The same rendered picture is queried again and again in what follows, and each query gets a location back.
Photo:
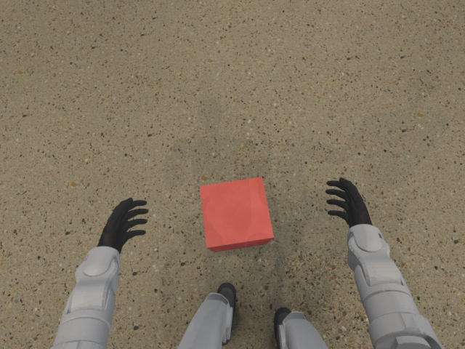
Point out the right robot forearm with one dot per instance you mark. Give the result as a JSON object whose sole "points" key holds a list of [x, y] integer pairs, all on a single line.
{"points": [[395, 322]]}

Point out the right robot hand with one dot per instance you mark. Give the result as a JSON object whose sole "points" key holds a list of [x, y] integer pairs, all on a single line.
{"points": [[356, 210]]}

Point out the robot left thigh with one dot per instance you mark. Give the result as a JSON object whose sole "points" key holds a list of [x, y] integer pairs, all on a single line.
{"points": [[210, 325]]}

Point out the carton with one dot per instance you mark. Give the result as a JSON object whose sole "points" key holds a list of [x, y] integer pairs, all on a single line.
{"points": [[235, 214]]}

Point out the left robot hand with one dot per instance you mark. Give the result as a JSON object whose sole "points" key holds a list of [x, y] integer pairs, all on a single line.
{"points": [[115, 233]]}

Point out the left robot shin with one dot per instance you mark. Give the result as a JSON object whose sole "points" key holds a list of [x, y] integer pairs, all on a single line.
{"points": [[216, 296]]}

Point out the left robot forearm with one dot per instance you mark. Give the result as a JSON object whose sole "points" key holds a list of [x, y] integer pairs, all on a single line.
{"points": [[88, 314]]}

